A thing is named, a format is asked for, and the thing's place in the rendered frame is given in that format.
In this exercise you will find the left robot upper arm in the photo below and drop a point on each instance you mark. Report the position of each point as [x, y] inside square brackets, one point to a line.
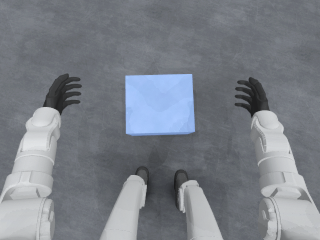
[27, 219]

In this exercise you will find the robot right hand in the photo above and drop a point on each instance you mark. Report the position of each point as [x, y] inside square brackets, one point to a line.
[257, 99]

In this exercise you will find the carton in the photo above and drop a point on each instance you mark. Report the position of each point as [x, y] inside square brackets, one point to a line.
[159, 104]

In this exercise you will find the left robot forearm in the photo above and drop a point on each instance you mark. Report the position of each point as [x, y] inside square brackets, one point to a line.
[31, 176]

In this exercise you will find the robot left hand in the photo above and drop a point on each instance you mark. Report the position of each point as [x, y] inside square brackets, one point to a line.
[57, 95]

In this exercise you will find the robot left foot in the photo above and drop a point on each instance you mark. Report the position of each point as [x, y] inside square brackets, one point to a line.
[143, 173]

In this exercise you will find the right robot forearm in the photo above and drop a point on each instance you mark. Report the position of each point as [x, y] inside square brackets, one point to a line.
[278, 172]

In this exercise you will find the right robot thigh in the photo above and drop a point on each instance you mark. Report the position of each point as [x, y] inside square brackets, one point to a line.
[200, 220]

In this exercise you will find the right robot upper arm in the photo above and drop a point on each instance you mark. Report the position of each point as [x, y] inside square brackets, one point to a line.
[288, 219]

